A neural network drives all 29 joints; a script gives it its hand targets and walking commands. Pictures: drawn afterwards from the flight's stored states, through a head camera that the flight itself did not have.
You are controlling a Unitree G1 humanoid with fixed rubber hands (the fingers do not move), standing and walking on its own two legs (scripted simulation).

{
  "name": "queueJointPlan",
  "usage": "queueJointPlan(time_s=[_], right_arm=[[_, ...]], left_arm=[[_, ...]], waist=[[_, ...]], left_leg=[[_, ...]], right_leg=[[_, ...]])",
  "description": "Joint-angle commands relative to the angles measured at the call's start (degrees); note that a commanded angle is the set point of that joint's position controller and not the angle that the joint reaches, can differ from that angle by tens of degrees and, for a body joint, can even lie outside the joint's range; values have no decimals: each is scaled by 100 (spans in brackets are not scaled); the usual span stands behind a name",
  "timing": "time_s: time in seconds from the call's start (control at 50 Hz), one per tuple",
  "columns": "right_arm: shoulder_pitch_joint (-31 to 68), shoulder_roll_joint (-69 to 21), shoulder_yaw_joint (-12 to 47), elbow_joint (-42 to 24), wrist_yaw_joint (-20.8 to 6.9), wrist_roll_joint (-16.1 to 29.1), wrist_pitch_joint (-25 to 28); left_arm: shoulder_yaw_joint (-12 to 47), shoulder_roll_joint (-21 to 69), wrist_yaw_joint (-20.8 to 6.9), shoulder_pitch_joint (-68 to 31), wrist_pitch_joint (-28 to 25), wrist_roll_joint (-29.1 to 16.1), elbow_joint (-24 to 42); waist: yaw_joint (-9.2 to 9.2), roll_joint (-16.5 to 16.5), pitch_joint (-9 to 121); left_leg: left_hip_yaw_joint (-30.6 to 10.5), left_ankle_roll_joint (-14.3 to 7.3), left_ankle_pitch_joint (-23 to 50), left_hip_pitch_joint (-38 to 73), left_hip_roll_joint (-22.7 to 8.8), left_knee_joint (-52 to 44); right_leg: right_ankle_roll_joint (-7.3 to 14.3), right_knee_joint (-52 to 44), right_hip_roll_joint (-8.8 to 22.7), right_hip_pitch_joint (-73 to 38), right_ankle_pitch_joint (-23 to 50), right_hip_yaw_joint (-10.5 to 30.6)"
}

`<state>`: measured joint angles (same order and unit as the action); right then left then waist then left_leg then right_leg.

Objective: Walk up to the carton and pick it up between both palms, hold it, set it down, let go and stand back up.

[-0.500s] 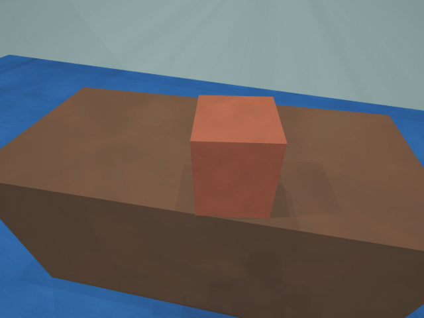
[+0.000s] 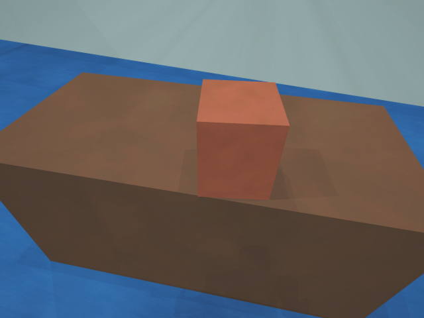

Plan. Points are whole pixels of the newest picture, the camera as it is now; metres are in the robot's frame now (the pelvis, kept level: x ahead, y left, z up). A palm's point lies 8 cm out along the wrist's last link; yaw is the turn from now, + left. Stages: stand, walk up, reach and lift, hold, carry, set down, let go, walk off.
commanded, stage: stand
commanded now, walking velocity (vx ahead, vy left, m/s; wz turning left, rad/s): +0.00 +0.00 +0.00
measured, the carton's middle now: (236, 139) +0.55 -0.05 +0.05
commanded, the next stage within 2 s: none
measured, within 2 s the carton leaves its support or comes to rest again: neither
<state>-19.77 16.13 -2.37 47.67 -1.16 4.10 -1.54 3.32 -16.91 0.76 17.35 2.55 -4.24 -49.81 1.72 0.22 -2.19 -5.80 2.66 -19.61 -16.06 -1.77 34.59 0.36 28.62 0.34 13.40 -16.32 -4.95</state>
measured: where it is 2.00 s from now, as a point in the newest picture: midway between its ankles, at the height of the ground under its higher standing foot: outside the picture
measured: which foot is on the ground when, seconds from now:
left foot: down 0.00-0.24, up 0.26-0.46, down 0.48-1.00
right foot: down 0.00-0.00, up 0.02-0.20, down 0.22-1.00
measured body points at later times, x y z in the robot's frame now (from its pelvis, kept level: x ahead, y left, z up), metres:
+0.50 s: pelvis -0.06 -0.02 -0.02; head -0.09 -0.04 +0.43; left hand -0.05 +0.26 -0.14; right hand +0.01 -0.31 -0.15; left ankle -0.02 +0.14 -0.73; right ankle -0.06 -0.11 -0.73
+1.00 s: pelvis -0.07 -0.01 -0.01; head -0.09 +0.00 +0.44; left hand -0.02 +0.26 -0.14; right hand +0.00 -0.30 -0.13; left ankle -0.02 +0.14 -0.73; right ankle -0.06 -0.11 -0.73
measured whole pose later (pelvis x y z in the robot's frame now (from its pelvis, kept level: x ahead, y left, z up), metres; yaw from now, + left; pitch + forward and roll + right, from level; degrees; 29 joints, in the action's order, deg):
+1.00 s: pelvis -0.07 -0.01 -0.01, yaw +1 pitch -7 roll -1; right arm -18.1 19.0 -0.3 47.5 0.3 4.1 -3.0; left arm 2.2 -17.5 0.3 19.5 1.2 -4.2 -46.7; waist -0.3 0.6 -3.7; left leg -5.6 2.7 -17.4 -15.1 -0.4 39.2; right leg 1.2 38.3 0.4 10.6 -21.0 -5.2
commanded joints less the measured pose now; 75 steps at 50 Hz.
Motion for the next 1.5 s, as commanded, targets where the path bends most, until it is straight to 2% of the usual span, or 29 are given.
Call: queueJointPlan(time_s=[0.0,0.04,0.08,0.12,0.14,0.16,0.18,0.2,0.22,0.26,0.32,0.34,0.38,0.4,0.44,0.48,0.5,0.52,0.54,0.58,0.68,0.74,0.78,0.84,0.86,1.02,1.1,1.32,1.48], right_arm=[[1019,1924,-466,-768,347,-754,-41],[1650,1926,-466,-908,430,-685,-42],[1704,1886,-457,-858,374,-633,-119],[1064,1579,-412,-807,311,-586,-156],[626,1480,-406,-692,304,-545,-178],[253,1376,-418,-683,324,-509,-144],[94,1295,-434,-659,372,-582,-89],[18,1259,-441,-648,367,-699,-13],[373,1389,-499,-679,343,-747,-22],[217,1387,-501,-663,166,-604,-90],[167,1453,-465,-595,176,-610,-140],[202,1428,-419,-616,189,-636,-131],[192,1373,-389,-630,181,-596,-71],[309,1397,-349,-660,223,-598,-11],[317,1529,-288,-600,239,-557,81],[547,1720,-251,-447,218,-539,140],[651,1791,-244,-438,192,-547,156],[801,1715,-220,-431,189,-542,178],[731,1576,-164,-388,187,-523,172],[743,1603,-149,-337,179,-469,144],[790,1666,-115,-319,160,-480,124],[748,1654,-106,-291,132,-509,136],[886,1641,-111,-298,133,-491,165],[921,1647,-112,-314,143,-490,148],[956,1588,-105,-329,122,-470,150],[837,1638,-147,-272,152,-461,155],[864,1668,-125,-249,161,-500,173],[976,1659,-129,-241,174,-496,206],[984,1619,-85,-221,195,-486,189]], left_arm=[[-1012,-1277,-85,1048,154,674,536],[-947,-1049,-124,1913,200,607,318],[-896,-997,-80,2052,92,656,154],[-776,-1007,-50,1493,-42,613,161],[-688,-916,-11,1284,-120,609,206],[-667,-1221,-1,1186,-142,667,317],[-702,-1501,-28,463,-204,707,650],[-712,-1597,-18,370,-256,733,743],[-871,-1893,33,294,-311,694,804],[-859,-1734,41,-365,-410,755,876],[-770,-1509,76,-176,-381,695,944],[-775,-1548,72,11,-397,681,929],[-794,-1649,91,-49,-371,676,1004],[-771,-1604,86,-108,-363,640,1022],[-754,-1627,82,-132,-384,578,1048],[-752,-1409,95,-3,-429,501,968],[-680,-1319,120,305,-419,412,961],[-664,-1359,127,168,-408,392,894],[-678,-1412,144,41,-374,391,859],[-712,-1606,126,-25,-342,366,906],[-711,-1575,57,-216,-343,392,871],[-714,-1520,45,-236,-344,380,781],[-731,-1560,40,-216,-349,399,736],[-732,-1592,31,-339,-342,388,752],[-738,-1571,33,-365,-332,432,690],[-732,-1597,11,-424,-378,434,731],[-728,-1610,2,-382,-388,380,727],[-680,-1561,23,-500,-411,379,683],[-674,-1637,8,-424,-424,384,632]], waist=[[-773,-2340,-881],[-1229,-2110,-734],[-1357,-1419,-765],[-910,-338,-712],[-712,242,-482],[-515,1174,-554],[-116,842,-926],[-39,463,-997],[-243,134,-1126],[56,404,-1151],[-100,818,-1245],[-228,809,-1078],[-178,835,-1115],[-120,770,-1145],[-21,561,-923],[-199,225,-386],[-352,266,-253],[-299,206,-229],[-207,269,-229],[-268,-84,-503],[-252,69,-845],[-222,-198,-763],[-272,-353,-864],[-256,21,-835],[-215,-153,-975],[-190,114,-881],[-260,-77,-661],[-275,82,-351],[-300,116,-418]], left_leg=[[-1719,-993,-4153,-4214,-1182,-3381],[-956,-613,-3082,-4517,-864,-2998],[-660,-364,-2318,-3782,-655,-2200],[-570,-402,-1740,-1828,-340,-1135],[-440,-394,-1100,-988,-229,-124],[-204,-234,-1162,-1132,51,1006],[81,-191,-946,-1153,87,1330],[210,-189,-634,-1226,127,1479],[89,-208,-411,-1077,169,1828],[130,-240,-74,-365,32,2217],[312,-239,-243,-366,-52,1615],[323,-232,-422,-383,-95,1480],[437,-276,-463,-157,-125,906],[435,-300,62,67,-151,260],[-170,-343,1118,579,-335,-679],[-581,-429,2280,664,-446,-546],[-593,-496,2425,530,-510,-468],[-545,-493,2255,403,-450,-435],[-418,-418,1922,387,-346,-548],[-500,-448,1407,184,-335,-656],[-536,-412,588,-27,-306,-908],[-619,-436,147,-82,-297,-998],[-592,-436,183,-145,-293,-1020],[-532,-422,318,-56,-241,-986],[-488,-434,232,4,-247,-977],[-509,-414,580,111,-267,-1012],[-479,-416,626,185,-227,-973],[-441,-474,1349,253,-343,-851],[-427,-388,1095,227,-320,-1027]], right_leg=[[-80,4033,-280,-954,-1309,301],[19,3946,-85,-1503,-1260,400],[163,2406,97,-1424,-1313,104],[198,224,44,-460,-2093,6],[284,-806,291,20,-2677,744],[506,-1501,1112,490,-3497,2270],[503,-1892,1598,1161,-4052,2965],[416,-2055,1776,1215,-4097,3079],[643,-2102,1730,2038,-4074,2886],[601,-1964,1395,2383,-3687,2206],[353,-1760,1182,1843,-2842,1787],[405,-1649,1316,1519,-2722,1888],[469,-1486,1344,1361,-2386,1792],[406,-1282,1240,1304,-1776,1671],[229,-748,815,1104,-564,1239],[112,-250,540,420,665,973],[57,-333,546,117,714,856],[51,-368,619,-46,909,873],[51,-433,657,-63,765,900],[120,-511,675,71,298,952],[160,-854,694,354,-763,1002],[174,-839,668,336,-1052,1035],[169,-899,716,326,-1005,1019],[188,-1002,720,408,-1130,1039],[182,-1063,717,558,-1314,1039],[176,-1072,728,445,-1070,1037],[186,-1080,736,281,-1034,1060],[184,-793,774,-120,373,907],[176,-897,762,-124,9,896]])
